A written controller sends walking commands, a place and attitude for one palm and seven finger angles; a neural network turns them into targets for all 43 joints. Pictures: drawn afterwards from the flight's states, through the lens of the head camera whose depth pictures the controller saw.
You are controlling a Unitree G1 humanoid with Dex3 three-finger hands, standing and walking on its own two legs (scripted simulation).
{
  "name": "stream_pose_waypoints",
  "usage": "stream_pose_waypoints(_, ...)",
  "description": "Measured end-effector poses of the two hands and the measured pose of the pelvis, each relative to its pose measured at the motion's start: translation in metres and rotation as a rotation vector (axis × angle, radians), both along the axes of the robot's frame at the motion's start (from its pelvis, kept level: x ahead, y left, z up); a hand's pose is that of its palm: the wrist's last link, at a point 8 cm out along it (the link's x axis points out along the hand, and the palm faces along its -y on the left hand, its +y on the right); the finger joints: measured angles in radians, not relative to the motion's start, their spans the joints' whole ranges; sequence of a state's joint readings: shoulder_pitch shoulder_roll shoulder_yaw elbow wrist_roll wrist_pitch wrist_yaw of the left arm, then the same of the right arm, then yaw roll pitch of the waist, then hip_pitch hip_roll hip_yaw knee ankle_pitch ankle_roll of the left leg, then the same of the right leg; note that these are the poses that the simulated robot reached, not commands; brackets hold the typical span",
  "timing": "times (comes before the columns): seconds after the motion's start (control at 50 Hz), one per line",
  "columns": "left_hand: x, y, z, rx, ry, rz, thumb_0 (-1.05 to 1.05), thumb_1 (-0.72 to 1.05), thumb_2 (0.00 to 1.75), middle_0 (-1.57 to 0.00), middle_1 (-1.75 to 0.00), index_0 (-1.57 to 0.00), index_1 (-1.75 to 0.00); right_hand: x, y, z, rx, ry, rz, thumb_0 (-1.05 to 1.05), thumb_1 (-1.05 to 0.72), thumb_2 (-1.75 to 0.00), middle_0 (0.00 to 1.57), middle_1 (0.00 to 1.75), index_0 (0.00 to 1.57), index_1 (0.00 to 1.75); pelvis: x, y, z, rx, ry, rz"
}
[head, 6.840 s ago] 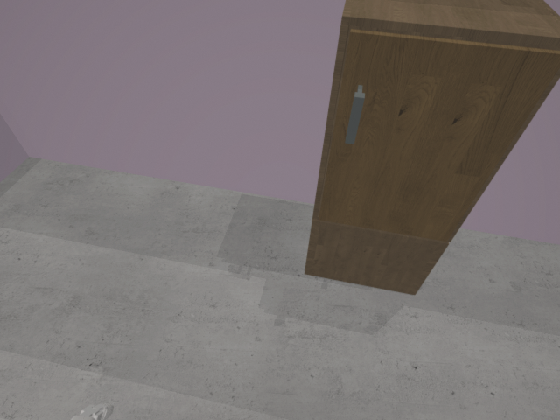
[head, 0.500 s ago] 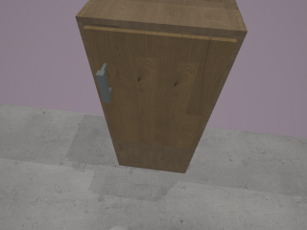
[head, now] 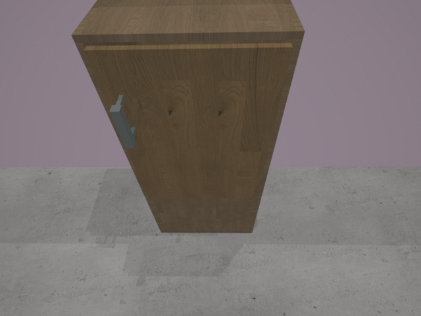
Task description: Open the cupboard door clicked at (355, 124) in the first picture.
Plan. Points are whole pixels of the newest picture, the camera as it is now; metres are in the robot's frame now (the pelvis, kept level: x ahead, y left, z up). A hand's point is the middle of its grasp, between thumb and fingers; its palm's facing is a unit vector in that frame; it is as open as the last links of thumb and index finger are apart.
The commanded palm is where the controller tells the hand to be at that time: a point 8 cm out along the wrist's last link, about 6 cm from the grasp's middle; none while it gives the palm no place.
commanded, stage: look again from close up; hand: left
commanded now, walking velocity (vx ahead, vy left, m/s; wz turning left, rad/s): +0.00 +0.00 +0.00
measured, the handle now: (125, 122) +0.53 +0.23 +0.05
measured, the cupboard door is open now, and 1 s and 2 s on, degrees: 0 0 0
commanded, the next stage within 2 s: raise the hand with hooked fingers in 0.50 s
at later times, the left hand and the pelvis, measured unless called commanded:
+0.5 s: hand out of the picture +0.02 +0.14 -0.16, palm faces +0.04 -0.97 -0.22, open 7.3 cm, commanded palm none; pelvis +0.02 -0.03 +0.00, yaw +1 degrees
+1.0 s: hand (134, 297) +0.16 +0.15 -0.03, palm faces -0.05 -1.00 +0.05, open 8.4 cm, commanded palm +0.13 +0.23 -0.03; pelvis -0.03 -0.01 -0.05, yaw +2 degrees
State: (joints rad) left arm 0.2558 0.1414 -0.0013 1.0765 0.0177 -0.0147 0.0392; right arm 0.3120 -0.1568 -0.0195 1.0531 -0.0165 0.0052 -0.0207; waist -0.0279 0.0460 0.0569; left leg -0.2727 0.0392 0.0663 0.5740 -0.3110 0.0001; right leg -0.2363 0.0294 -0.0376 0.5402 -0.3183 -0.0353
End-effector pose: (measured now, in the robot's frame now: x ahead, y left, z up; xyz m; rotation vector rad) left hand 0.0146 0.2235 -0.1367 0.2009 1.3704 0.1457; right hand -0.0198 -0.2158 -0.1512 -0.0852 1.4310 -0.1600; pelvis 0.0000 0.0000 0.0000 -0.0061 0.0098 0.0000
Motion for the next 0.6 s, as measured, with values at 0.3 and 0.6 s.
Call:
stream_pose_waypoints(0.3, 0.013, -0.015, 0.011, 0.029, -0.077, 0.021, 0.01, 0.94, 0.90, -0.20, -0.29, -0.20, -0.30, 0.015, -0.006, -0.005, 0.050, -0.042, 0.036, 0.02, -0.91, -0.90, 0.20, 0.30, 0.20, 0.30, 0.010, -0.021, 0.003, 0.023, -0.025, 0.012)
stream_pose_waypoints(0.6, -0.008, -0.038, 0.001, -0.025, 0.009, 0.060, 0.00, 0.91, 0.90, -0.20, -0.29, -0.20, -0.30, 0.036, -0.032, 0.004, -0.012, -0.036, 0.055, 0.01, -0.91, -0.90, 0.20, 0.30, 0.19, 0.30, 0.020, -0.032, 0.005, 0.024, -0.023, 0.010)
